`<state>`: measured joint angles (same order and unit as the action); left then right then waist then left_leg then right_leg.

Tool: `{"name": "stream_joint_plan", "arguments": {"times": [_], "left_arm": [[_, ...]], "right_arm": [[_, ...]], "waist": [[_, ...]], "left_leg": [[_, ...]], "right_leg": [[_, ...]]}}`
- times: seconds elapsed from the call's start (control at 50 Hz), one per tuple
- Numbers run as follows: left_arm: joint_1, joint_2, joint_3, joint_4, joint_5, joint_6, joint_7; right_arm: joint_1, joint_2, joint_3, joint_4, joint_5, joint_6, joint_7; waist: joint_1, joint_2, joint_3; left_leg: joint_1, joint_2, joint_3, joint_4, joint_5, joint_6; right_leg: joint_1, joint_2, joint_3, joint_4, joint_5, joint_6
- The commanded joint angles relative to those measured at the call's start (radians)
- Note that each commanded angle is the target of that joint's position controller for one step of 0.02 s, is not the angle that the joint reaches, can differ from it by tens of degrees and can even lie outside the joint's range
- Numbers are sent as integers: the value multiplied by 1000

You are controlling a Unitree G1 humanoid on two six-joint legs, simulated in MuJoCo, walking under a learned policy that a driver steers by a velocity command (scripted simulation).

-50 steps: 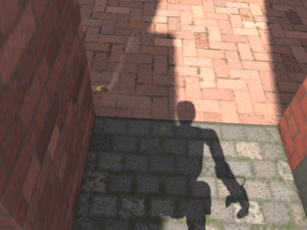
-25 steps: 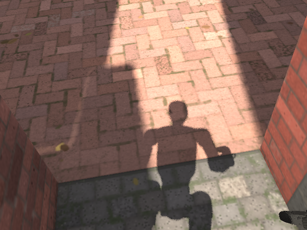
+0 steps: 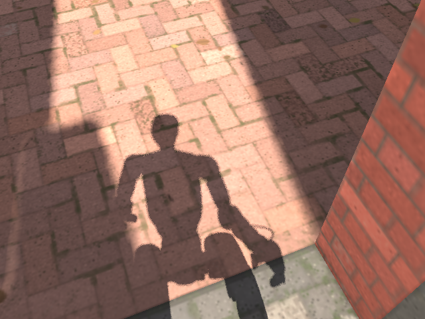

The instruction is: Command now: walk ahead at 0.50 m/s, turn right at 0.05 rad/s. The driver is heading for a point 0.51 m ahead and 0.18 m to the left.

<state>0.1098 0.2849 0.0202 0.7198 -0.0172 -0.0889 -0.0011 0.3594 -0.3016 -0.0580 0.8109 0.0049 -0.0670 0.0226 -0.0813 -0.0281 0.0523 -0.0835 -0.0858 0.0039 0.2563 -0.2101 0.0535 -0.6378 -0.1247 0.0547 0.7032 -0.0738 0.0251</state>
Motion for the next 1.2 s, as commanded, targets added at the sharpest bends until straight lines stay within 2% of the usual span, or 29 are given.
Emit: {"name": "stream_joint_plan", "arguments": {"times": [0.02, 0.08, 0.12, 0.14, 0.16, 0.18, 0.2, 0.24, 0.28, 0.3, 0.38, 0.48, 0.54, 0.58, 0.62, 0.64, 0.66, 0.68, 0.7, 0.72, 0.76, 0.78, 0.82, 0.86, 0.98, 1.1, 1.14, 1.16, 1.2], "left_arm": [[-75, 74, 11, -79, -23, -18, -14], [-75, 109, 26, -83, 10, -28, -24], [117, 171, 61, -14, 26, -35, -16], [296, 255, 84, 12, 41, -37, -3], [370, 345, 109, 48, 40, -16, -4], [370, 243, 91, 44, 17, -8, -7], [314, 210, 85, 43, 16, -6, -5], [171, 145, 70, 29, 35, -6, 1], [107, 117, 62, 33, 47, -12, 4], [96, 112, 64, 38, 34, -12, 8], [126, 153, 75, 57, 44, 0, 42], [139, 180, 98, 44, 37, 7, 34], [166, 202, 111, 61, 7, 6, 42], [171, 232, 121, 74, -9, 19, 40], [145, 266, 129, 76, -20, 36, 39], [132, 242, 118, 77, -21, 43, 40], [181, 206, 103, 74, 0, 33, 42], [326, 48, 54, 24, 47, 17, 33], [318, 125, 56, 66, 12, -11, 25], [187, 173, 69, 44, -24, -13, 25], [124, 125, 54, 36, 15, -12, 43], [140, 134, 61, 52, 16, 3, 44], [197, 113, 61, 70, 18, 32, 41], [201, 91, 56, 74, 27, 47, 43], [103, 64, 44, 78, 29, 55, 38], [67, 71, 45, 95, 30, 40, 27], [99, 103, 48, 115, 48, 28, 25], [79, 160, 58, 115, 46, 26, 29], [27, 80, 48, 125, 31, 43, 29]], "right_arm": [[7, -170, -39, -60, 18, -7, 2], [40, -170, -36, -55, 20, 7, 5], [30, -133, -25, -58, 9, 12, 6], [40, -59, 5, -83, -13, 6, 8], [170, -5, 20, -112, 6, -20, 11], [78, -107, 0, -110, 27, -32, 7], [1, -131, -11, -123, 41, -38, -6], [-50, -122, -23, -124, 21, -29, -27], [-23, -92, -33, -119, 26, 0, -28], [-38, -77, -39, -132, 31, 11, -28], [-64, -47, -48, -153, 34, 43, -18], [-257, 0, -22, -204, 24, 25, 9], [-307, -9, -16, -231, 34, 39, 30], [-309, -29, -23, -243, 23, 46, 35], [-210, -66, -43, -231, 14, 51, 33], [-41, -123, -74, -176, 11, 51, 27], [63, -196, -102, -149, 12, 58, 5], [-9, -323, -113, -161, -5, 55, -4], [5, -231, -86, -212, -11, 45, 3], [-24, -172, -65, -195, -14, 32, 10], [-90, -127, -51, -152, 26, 18, 7], [-133, -106, -44, -159, 15, 18, 4], [-163, -103, -44, -162, -10, 10, 6], [-169, -107, -45, -147, -13, 2, 2], [-182, -91, -36, -119, -11, 30, -31], [-197, -61, -18, -64, 2, 51, -27], [-186, -37, -9, -55, 3, 50, -34], [-112, -45, -16, -46, -11, 47, -36], [-147, -49, -12, -39, -14, 62, -44]], "waist": [[-3, 109, -48], [18, 101, -23], [120, 90, -138], [183, -45, -297], [130, -290, -416], [186, -181, -342], [191, -148, -220], [129, -56, -102], [83, -76, -70], [68, -80, -53], [51, -80, -2], [106, -60, 53], [114, -37, 109], [105, -26, 94], [33, -48, 13], [-48, -29, -87], [-89, 47, -183], [83, 398, -315], [16, 262, -572], [-10, 141, -455], [54, 22, -208], [87, 40, -170], [126, 51, -179], [139, 49, -183], [104, 110, -153], [107, 108, -126], [117, 46, -138], [53, -50, -156], [62, -110, -148]], "left_leg": [[-44, 237, -133, -54, 262, 168], [27, 280, -199, 25, 294, 159], [1, 196, -136, 273, 402, 94], [-178, 135, -82, 583, 154, 37], [-533, 10, -74, 881, -342, -21], [-679, 57, -159, 968, -361, -27], [-745, 107, -129, 1021, -268, -33], [-666, 164, -128, 950, -148, -41], [-585, 185, -133, 908, -87, -45], [-579, 186, -125, 886, -73, -56], [-612, 182, -125, 832, 111, -96], [-570, 186, -1, 543, 307, -62], [-600, 195, 13, 432, 232, -20], [-584, 169, 55, 393, 129, 4], [-413, 94, 115, 356, 44, 46], [-192, 33, 135, 301, 135, 71], [93, 69, 17, 310, 385, 100], [426, 357, -481, 270, 581, 303], [460, 447, -691, 152, 509, 368], [392, 423, -557, 126, 571, 316], [110, 340, -352, 119, 570, 229], [-5, 314, -292, 88, 614, 217], [-98, 302, -229, 58, 725, 223], [-120, 292, -170, 40, 775, 232], [-103, 243, -85, 10, 594, 180], [-33, 253, -130, 67, 504, 153], [-69, 191, -117, 132, 402, 74], [-112, 126, -91, 155, 272, 26], [-98, 100, -76, 118, 109, -11]], "right_leg": [[133, 44, -56, -96, 84, -10], [160, 73, -62, -167, 5, -50], [451, 70, -62, -239, 49, -92], [724, -148, 169, -217, 69, -176], [1006, -323, 573, -315, -199, -332], [973, -295, 592, -397, -441, -304], [905, -269, 471, -425, -426, -261], [684, -224, 306, -461, -171, -211], [587, -186, 167, -504, -56, -191], [553, -177, 121, -521, -29, -184], [506, -163, -40, -555, 99, -178], [510, -136, -200, -552, 65, -150], [608, -193, -226, -550, 84, -137], [693, -215, -239, -492, 228, -130], [715, -198, -273, -299, 610, -111], [682, -139, -294, -84, 727, -89], [493, -81, -285, 172, 498, -32], [77, 131, -218, 602, -530, 51], [87, 132, 29, 741, -622, 40], [20, 89, 37, 750, -564, 28], [6, 11, 12, 584, -414, 18], [78, -5, 16, 554, -380, 12], [171, 0, 9, 501, -344, 13], [183, 11, 3, 407, -294, 23], [214, 33, -11, 76, -75, 43], [305, 59, -15, -173, -77, 21], [465, 23, 30, -303, 283, -7], [533, -29, 68, -248, 443, -40], [496, -27, 79, -257, 260, -77]]}}
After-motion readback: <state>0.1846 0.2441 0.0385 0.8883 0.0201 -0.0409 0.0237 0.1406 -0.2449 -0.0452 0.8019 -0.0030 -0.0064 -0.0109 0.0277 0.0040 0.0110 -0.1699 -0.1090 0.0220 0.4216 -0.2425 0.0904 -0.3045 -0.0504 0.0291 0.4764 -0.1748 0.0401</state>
